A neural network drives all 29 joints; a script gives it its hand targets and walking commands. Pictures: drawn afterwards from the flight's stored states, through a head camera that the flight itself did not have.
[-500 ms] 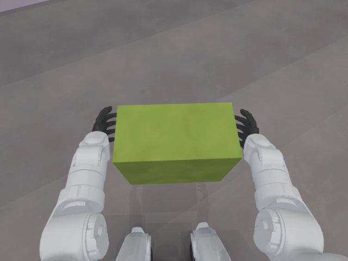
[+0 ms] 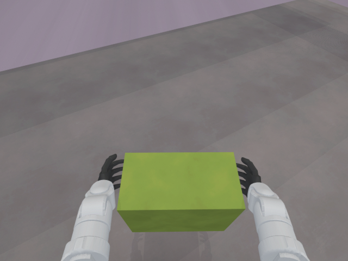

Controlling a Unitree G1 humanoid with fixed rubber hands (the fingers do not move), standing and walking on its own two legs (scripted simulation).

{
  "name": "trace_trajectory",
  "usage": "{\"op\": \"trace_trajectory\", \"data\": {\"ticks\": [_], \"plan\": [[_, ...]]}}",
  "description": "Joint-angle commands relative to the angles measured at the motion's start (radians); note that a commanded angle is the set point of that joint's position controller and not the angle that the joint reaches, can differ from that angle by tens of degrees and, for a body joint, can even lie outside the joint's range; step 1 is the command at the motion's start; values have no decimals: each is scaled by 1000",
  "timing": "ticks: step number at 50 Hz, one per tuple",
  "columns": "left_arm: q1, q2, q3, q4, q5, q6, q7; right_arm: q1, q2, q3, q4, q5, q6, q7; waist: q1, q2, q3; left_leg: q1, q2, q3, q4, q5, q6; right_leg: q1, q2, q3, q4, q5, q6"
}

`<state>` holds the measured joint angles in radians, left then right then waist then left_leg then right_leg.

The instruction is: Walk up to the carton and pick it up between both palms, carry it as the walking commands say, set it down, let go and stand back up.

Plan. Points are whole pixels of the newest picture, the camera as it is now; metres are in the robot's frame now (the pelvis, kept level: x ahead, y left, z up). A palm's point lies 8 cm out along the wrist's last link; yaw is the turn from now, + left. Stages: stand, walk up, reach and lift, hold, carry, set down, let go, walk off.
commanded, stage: reach and lift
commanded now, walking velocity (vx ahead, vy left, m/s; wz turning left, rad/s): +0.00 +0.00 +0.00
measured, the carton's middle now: (178, 195) +0.33 -0.02 -0.09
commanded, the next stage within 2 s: hold in 1.72 s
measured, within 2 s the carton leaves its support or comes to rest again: neither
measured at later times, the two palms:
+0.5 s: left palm (97, 180) +0.31 +0.17 +0.04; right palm (261, 181) +0.30 -0.20 +0.04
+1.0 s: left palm (92, 177) +0.29 +0.16 +0.09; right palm (273, 184) +0.27 -0.20 +0.08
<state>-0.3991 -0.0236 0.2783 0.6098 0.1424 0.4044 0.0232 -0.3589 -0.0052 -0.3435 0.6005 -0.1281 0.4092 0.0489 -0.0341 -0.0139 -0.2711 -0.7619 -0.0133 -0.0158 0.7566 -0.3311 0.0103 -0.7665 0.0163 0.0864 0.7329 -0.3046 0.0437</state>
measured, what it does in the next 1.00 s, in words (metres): stands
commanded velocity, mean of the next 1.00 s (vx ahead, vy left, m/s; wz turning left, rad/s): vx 0.00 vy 0.00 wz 0.00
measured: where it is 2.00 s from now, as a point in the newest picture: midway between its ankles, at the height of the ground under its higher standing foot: outside the picture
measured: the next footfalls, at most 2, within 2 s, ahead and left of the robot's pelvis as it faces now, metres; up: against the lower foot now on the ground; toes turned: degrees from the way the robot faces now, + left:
none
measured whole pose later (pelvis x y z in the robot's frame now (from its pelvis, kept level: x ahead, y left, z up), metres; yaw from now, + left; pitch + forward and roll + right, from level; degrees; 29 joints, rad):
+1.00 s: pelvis -0.02 -0.01 +0.04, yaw +0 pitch -3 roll -1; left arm -0.40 -0.04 0.26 0.48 0.21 0.72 0.00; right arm -0.33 0.00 -0.28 0.45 -0.17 0.72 0.03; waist -0.01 0.00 -0.11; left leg -0.18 0.00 -0.02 0.44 -0.21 0.00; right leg -0.18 0.02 0.09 0.39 -0.17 0.03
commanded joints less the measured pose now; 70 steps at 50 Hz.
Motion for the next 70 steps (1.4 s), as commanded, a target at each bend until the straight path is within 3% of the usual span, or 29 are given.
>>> {"op": "trace_trajectory", "data": {"ticks": [1, 3, 5, 7, 8, 9, 10, 14, 15, 16, 20, 23, 28, 30, 31, 33, 36, 43, 45, 46, 49, 50, 52, 54, 58, 60, 63, 65, 70], "plan": [[-476, -1011, -496, -89, -99, 2, -294, -443, 1013, 462, -78, 62, 6, 285, -3, 69, -343, 506, -70, -77, -161, 475, -33, 248, 101, -33, -109, 291, -58], [-575, -1018, -534, -177, -136, -16, -307, -580, 1081, 574, -192, 130, -7, 284, 45, 42, -466, 551, -74, -57, -167, 459, -18, 352, 95, -23, -112, 313, -47], [-625, -1046, -549, -161, -161, -9, -322, -652, 1092, 609, -222, 160, 1, 280, 28, 19, -460, 540, -84, -51, -179, 386, -9, 390, 87, -30, -130, 287, -31], [-672, -1015, -551, -194, -168, -3, -341, -702, 1146, 644, -252, 172, 19, 275, 62, -50, -513, 556, -90, -35, -191, 336, 7, 457, 89, -25, -152, 254, -10], [-697, -1018, -532, -173, -160, 6, -357, -735, 1131, 627, -234, 180, 24, 276, 73, 13, -474, 499, -94, -17, -192, 269, 6, 469, 79, -9, -167, 204, -18], [-667, -1013, -518, -147, -166, 15, -361, -744, 1141, 640, -221, 188, 41, 280, 81, -44, -452, 532, -87, -23, -215, 271, 16, 455, 86, -33, -169, 192, -9], [-667, -1012, -504, -127, -149, 28, -364, -774, 1152, 630, -236, 192, 46, 280, 95, -5, -414, 539, -87, -20, -225, 253, 15, 458, 81, -23, -192, 163, -12], [-597, -1015, -430, 5, -123, 81, -393, -699, 1121, 525, -104, 125, 93, 287, 37, -24, -223, 521, -83, -8, -266, 138, 10, 435, 71, -34, -244, 64, -19], [-564, -992, -402, 26, -105, 86, -396, -687, 1114, 500, -81, 108, 103, 289, 49, -50, -168, 527, -71, -13, -285, 129, 13, 405, 71, -45, -250, 44, -15], [-470, -1004, -367, 76, -72, 103, -399, -689, 1095, 491, -103, 90, 104, 288, 72, -27, -126, 522, -76, -7, -297, 181, 11, 432, 72, -38, -263, 102, -19], [-485, -1050, -412, 28, -110, 122, -407, -702, 1068, 531, -180, 130, 111, 298, 56, 29, -171, 591, -70, -14, -331, 278, -3, 503, 73, -41, -285, 207, -27], [-549, -1106, -508, -137, -182, 119, -399, -746, 1078, 619, -329, 181, 114, 302, 32, 28, -353, 715, -73, -31, -317, 445, -13, 610, 87, -50, -278, 352, -24], [-618, -1126, -606, -280, -216, 159, -365, -601, 1069, 561, -266, 157, 164, 303, -25, 105, -279, 841, -34, -87, -346, 533, -52, 555, 96, -65, -324, 347, -49], [-604, -1132, -649, -359, -244, 178, -354, -609, 1072, 619, -334, 199, 170, 311, -8, 126, -325, 865, -33, -83, -351, 628, -60, 616, 100, -53, -336, 402, -46], [-628, -1137, -653, -350, -247, 194, -351, -552, 1041, 590, -301, 171, 184, 308, -40, 121, -316, 873, -35, -92, -356, 598, -66, 623, 98, -51, -342, 393, -50], [-555, -1131, -629, -283, -218, 227, -348, -530, 996, 538, -267, 139, 209, 301, -40, 134, -198, 845, -26, -86, -382, 541, -69, 605, 97, -60, -365, 333, -61], [-423, -1121, -560, -222, -185, 265, -346, -496, 957, 522, -286, 132, 242, 301, -20, 83, -77, 808, -27, -93, -419, 503, -57, 651, 99, -57, -389, 334, -59], [-585, -1123, -579, -288, -196, 278, -350, -678, 1026, 588, -352, 178, 259, 312, 27, 86, -92, 759, -45, -60, -450, 315, -47, 696, 80, -39, -397, 259, -62], [-632, -1096, -541, -266, -200, 277, -365, -710, 1023, 559, -327, 156, 268, 320, 25, 35, -24, 728, -43, -57, -467, 191, -36, 669, 77, -38, -409, 158, -62], [-675, -1099, -550, -262, -202, 274, -364, -694, 1023, 551, -297, 152, 265, 316, 4, 86, 14, 697, -42, -50, -469, 143, -37, 662, 72, -38, -401, 140, -72], [-643, -1083, -491, -196, -165, 269, -374, -798, 1032, 553, -314, 166, 254, 329, 57, 72, -32, 705, -46, -43, -473, 98, -25, 685, 67, -41, -402, 102, -64], [-641, -1081, -488, -192, -183, 263, -380, -802, 1031, 562, -326, 172, 253, 328, 47, 20, -49, 709, -39, -47, -466, 102, -22, 670, 64, -40, -401, 96, -60], [-693, -1091, -495, -186, -191, 262, -386, -859, 1025, 564, -335, 179, 247, 326, 39, 47, -62, 715, -45, -47, -460, 91, -31, 658, 69, -44, -403, 75, -58], [-620, -1092, -477, -155, -186, 255, -387, -910, 1017, 612, -420, 196, 230, 320, 66, 19, -112, 737, -42, -48, -450, 143, -27, 676, 64, -34, -404, 110, -56], [-567, -1064, -464, -157, -161, 270, -384, -808, 1029, 577, -344, 180, 252, 319, 65, 35, -87, 767, -53, -38, -452, 198, -33, 642, 70, -36, -424, 135, -57], [-593, -1059, -471, -182, -174, 258, -387, -785, 1068, 604, -321, 185, 260, 318, 70, -20, -100, 791, -55, -38, -448, 191, -25, 639, 65, -37, -428, 126, -46], [-558, -1055, -481, -195, -163, 269, -385, -771, 1047, 606, -368, 186, 256, 314, 74, 40, -112, 810, -60, -32, -445, 244, -34, 675, 72, -37, -428, 176, -51], [-531, -1064, -497, -215, -176, 271, -382, -738, 1054, 632, -372, 200, 262, 312, 70, 18, -115, 797, -61, -35, -446, 291, -31, 693, 79, -37, -426, 223, -47], [-551, -1072, -598, -398, -216, 260, -369, -667, 1069, 679, -463, 222, 257, 305, 59, 63, -247, 879, -61, -50, -418, 499, -48, 728, 93, -30, -408, 383, -38]]}}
